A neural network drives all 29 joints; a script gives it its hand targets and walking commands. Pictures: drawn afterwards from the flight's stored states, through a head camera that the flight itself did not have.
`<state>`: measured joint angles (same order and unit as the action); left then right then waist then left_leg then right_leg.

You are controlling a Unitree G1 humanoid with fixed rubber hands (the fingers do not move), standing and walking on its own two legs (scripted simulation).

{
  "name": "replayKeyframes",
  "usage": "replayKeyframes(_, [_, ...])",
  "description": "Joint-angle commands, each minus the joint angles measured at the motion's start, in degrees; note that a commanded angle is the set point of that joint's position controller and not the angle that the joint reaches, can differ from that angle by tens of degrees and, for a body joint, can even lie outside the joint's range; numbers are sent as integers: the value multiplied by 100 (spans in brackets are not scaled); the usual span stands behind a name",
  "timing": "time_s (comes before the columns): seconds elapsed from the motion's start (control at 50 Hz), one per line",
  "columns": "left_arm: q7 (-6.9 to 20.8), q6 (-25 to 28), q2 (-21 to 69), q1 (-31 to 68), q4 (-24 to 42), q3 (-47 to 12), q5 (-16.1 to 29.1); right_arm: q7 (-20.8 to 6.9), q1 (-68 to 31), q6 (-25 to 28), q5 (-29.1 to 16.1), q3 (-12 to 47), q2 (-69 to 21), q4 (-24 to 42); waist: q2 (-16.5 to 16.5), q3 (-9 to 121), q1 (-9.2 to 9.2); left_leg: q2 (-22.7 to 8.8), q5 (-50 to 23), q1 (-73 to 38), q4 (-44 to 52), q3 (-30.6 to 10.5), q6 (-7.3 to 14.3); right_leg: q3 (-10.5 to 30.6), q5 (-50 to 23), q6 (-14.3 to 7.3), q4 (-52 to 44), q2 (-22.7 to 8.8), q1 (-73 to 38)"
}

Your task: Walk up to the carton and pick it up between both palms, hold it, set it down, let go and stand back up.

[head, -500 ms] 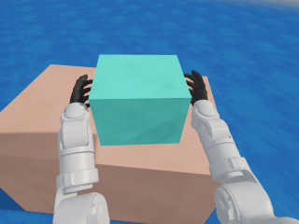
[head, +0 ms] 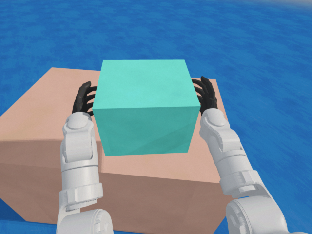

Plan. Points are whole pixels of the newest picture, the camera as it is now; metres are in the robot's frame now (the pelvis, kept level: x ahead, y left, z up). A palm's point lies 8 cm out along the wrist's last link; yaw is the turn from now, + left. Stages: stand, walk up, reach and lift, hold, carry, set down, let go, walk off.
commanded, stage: hold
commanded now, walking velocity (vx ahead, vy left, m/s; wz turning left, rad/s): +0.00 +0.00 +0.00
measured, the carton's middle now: (145, 106) +0.40 +0.01 +0.15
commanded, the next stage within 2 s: none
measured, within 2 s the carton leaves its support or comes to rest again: neither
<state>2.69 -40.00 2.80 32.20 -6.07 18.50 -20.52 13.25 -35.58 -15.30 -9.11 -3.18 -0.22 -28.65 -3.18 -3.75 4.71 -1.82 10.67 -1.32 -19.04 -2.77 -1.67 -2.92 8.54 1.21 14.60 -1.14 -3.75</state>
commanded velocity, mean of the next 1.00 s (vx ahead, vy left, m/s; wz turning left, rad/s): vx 0.00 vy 0.00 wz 0.00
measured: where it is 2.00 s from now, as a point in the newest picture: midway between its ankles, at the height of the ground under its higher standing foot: outside the picture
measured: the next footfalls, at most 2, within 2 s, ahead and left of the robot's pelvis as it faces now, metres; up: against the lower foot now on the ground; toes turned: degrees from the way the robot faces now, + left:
none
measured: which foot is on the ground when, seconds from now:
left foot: down 0.00-1.00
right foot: down 0.00-1.00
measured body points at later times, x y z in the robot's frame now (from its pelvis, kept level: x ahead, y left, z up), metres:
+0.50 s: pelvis +0.00 +0.00 +0.00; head -0.05 +0.03 +0.45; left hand +0.37 +0.17 +0.18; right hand +0.37 -0.15 +0.18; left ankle +0.01 +0.14 -0.75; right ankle +0.01 -0.13 -0.75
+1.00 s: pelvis +0.00 +0.00 +0.00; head -0.05 +0.02 +0.45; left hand +0.37 +0.17 +0.18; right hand +0.37 -0.15 +0.18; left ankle +0.01 +0.13 -0.75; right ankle +0.01 -0.13 -0.75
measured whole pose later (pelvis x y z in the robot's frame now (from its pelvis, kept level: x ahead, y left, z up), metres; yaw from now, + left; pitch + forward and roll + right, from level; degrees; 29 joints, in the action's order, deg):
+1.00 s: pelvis +0.00 +0.00 +0.00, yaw +0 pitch -10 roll -1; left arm 3.1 -39.7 2.6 33.4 -7.0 19.6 -21.2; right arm 13.4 -37.1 -14.5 -8.5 -2.6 -0.1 -29.7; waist -3.3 -4.2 4.7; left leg -2.1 10.2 -1.8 -18.6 -2.4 -1.9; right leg -3.1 8.4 0.9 14.6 -1.0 -4.1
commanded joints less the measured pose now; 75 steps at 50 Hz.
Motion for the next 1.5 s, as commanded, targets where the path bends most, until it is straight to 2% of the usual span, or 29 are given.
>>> replayKeyframes(0.0, [909, 493, 2872, 3567, 814, -3016, 1075, -743, -4272, 369, -406, 2529, -2797, 2023, 342, 2410, 123, 560, -2181, -527, 32, 516, -117, -337, -1753, 157, 35, 510, -663])
replayKeyframes(0.02, [936, 425, 2610, 3583, 315, -2560, 783, -757, -4410, 286, -359, 2531, -2738, 1708, 200, 2049, -57, 525, -1898, -376, 104, 521, -21, -283, -1416, 142, -4, 533, -605])
replayKeyframes(0.1, [912, 513, 2913, 3978, 549, -2843, 960, -839, -4472, 377, -226, 2287, -2921, 1684, 377, 2321, 79, 509, -1474, -266, 193, 550, -26, -315, -724, 58, -12, 485, -519])
replayKeyframes(0.12, [902, 525, 2786, 3987, 473, -2706, 894, -856, -4540, 379, -230, 2264, -2851, 1646, 294, 2351, -65, 488, -1306, -142, 213, 580, 3, -330, -675, 61, -38, 487, -564])
replayKeyframes(0.22, [928, 479, 2775, 3828, 376, -2703, 825, -874, -4308, 408, -76, 2175, -2865, 1446, 392, 2245, 114, 508, -1552, -346, 201, 595, -22, -350, -961, 60, -28, 468, -516])
replayKeyframes(0.28, [953, 431, 2796, 3602, 357, -2601, 763, -791, -4345, 419, -276, 2328, -2818, 1556, 412, 2287, 45, 508, -1915, -367, 123, 611, -71, -321, -1518, 115, 32, 488, -743])
replayKeyframes(0.44, [999, 407, 2850, 3704, 395, -2569, 744, -873, -4107, 420, -109, 2087, -2686, 1214, 547, 1829, 166, 402, -1412, -246, 300, 599, -72, -412, -576, -10, -96, 511, -554])
replayKeyframes(0.5, [933, 535, 2794, 4230, 568, -2551, 814, -939, -4597, 475, -188, 2168, -2934, 1362, 417, 2048, -6, 464, -1389, -218, 255, 569, -8, -328, -572, 19, -62, 464, -415])
replayKeyframes(0.54, [864, 549, 3028, 4006, 648, -2931, 934, -912, -4498, 597, -165, 2178, -2843, 1600, 561, 2322, 159, 410, -1643, -354, 169, 522, -74, -443, -671, -10, -38, 545, -467])
replayKeyframes(0.56, [887, 522, 2846, 3828, 507, -2762, 889, -882, -4491, 562, -194, 2206, -2775, 1670, 374, 2441, 27, 461, -1882, -446, 97, 549, -39, -362, -1021, 59, -58, 525, -501])
replayKeyframes(0.58, [863, 508, 2839, 3673, 608, -2953, 948, -847, -4489, 575, -307, 2283, -2775, 1902, 531, 2681, 174, 451, -2280, -690, -57, 566, -96, -387, -1448, 50, 56, 504, -626])
replayKeyframes(0.6, [837, 496, 2883, 3590, 650, -2905, 908, -852, -4440, 522, -409, 2494, -2753, 1886, 466, 2469, 29, 470, -2342, -576, -19, 521, -129, -424, -1389, 63, 45, 580, -703])
replayKeyframes(0.62, [852, 450, 2753, 3501, 430, -2734, 843, -824, -4564, 534, -403, 2484, -2671, 1992, 353, 2455, -38, 462, -2250, -562, -17, 546, -75, -392, -1420, 77, 41, 551, -713])
replayKeyframes(0.66, [888, 433, 2794, 3751, 428, -2744, 825, -834, -4204, 431, -181, 2106, -2592, 1452, 555, 2065, 228, 438, -1686, -447, 135, 571, -103, -388, -784, 20, -65, 511, -438])
replayKeyframes(0.68, [888, 361, 2573, 3589, 327, -2463, 598, -855, -4169, 355, -206, 2199, -2628, 1257, 456, 1715, -10, 468, -1417, -214, 269, 581, -13, -374, -535, 20, -96, 497, -447])
replayKeyframes(0.72, [911, 365, 2876, 3862, 393, -2701, 805, -910, -4474, 440, -120, 1996, -2660, 1419, 453, 2046, 131, 452, -1170, -163, 288, 570, -42, -361, -410, 9, -70, 464, -415])
replayKeyframes(0.74, [938, 364, 2786, 3772, 127, -2391, 651, -935, -4449, 418, -112, 2030, -2718, 1281, 458, 1811, -2, 441, -1085, -121, 324, 579, 3, -354, -350, -12, -85, 480, -427])
replayKeyframes(0.76, [894, 478, 2916, 3940, 681, -2791, 875, -973, -4316, 479, -95, 1997, -2725, 1353, 584, 2240, 111, 454, -1402, -365, 240, 568, -69, -373, -581, -25, -39, 511, -467])
replayKeyframes(0.8, [893, 476, 2830, 3694, 438, -2714, 843, -887, -4589, 544, -243, 2286, -2783, 1744, 424, 2431, 2, 471, -1929, -465, 62, 557, -48, -362, -1128, 56, 35, 510, -563])
replayKeyframes(0.9, [912, 474, 2787, 3593, 582, -2723, 800, -780, -4232, 460, -300, 2421, -2827, 1653, 418, 2313, 101, 509, -1919, -410, 65, 593, -64, -344, -1433, 117, 38, 489, -689])
replayKeyframes(0.94, [941, 415, 2673, 3640, 375, -2511, 739, -817, -4250, 390, -303, 2326, -2795, 1445, 404, 1942, -10, 474, -1590, -329, 217, 559, 27, -292, -996, 77, -53, 467, -633])
replayKeyframes(1.12, [949, 503, 2869, 3825, 737, -2912, 911, -787, -4299, 455, -256, 2299, -2877, 1746, 476, 2276, 211, 497, -1824, -474, 108, 548, -60, -354, -1141, 97, -3, 492, -521])
replayKeyframes(1.18, [903, 443, 2813, 3687, 332, -2708, 777, -824, -4421, 427, -167, 2286, -2704, 1677, 471, 2063, 15, 514, -1610, -415, 180, 551, -5, -337, -735, 55, -79, 504, -491])
replayKeyframes(1.28, [914, 404, 2816, 3802, 186, -2537, 697, -916, -4419, 403, -61, 2073, -2713, 1346, 476, 1848, 4, 497, -1060, -90, 327, 604, 7, -364, -421, 19, -107, 437, -401])
replayKeyframes(1.32, [891, 523, 2872, 3834, 616, -2774, 955, -930, -4543, 554, -237, 2344, -2877, 1768, 478, 2573, -8, 448, -1670, -356, 124, 561, -50, -374, -1001, 23, 60, 502, -606])
replayKeyframes(1.34, [896, 555, 2923, 3738, 660, -2880, 1057, -860, -4283, 496, -281, 2372, -2822, 1720, 355, 2591, 160, 512, -2013, -516, 66, 559, -88, -354, -1437, 96, 51, 509, -743])
replayKeyframes(1.38, [921, 462, 2727, 3613, 494, -2662, 801, -822, -4260, 430, -254, 2330, -2761, 1620, 300, 2317, 92, 484, -2150, -625, 52, 544, -65, -346, -1614, 154, -6, 528, -649])
replayKeyframes(1.44, [988, 413, 2640, 3681, 548, -2607, 765, -764, -3938, 316, -248, 2242, -2690, 1244, 443, 1937, 206, 480, -1749, -474, 137, 640, -70, -335, -1195, 81, -40, 476, -570])
replayKeyframes(1.48, [971, 381, 2810, 3615, 550, -2643, 701, -850, -4031, 443, -212, 2187, -2667, 1362, 551, 1861, 86, 422, -1561, -359, 221, 642, -96, -419, -666, 30, -65, 558, -462])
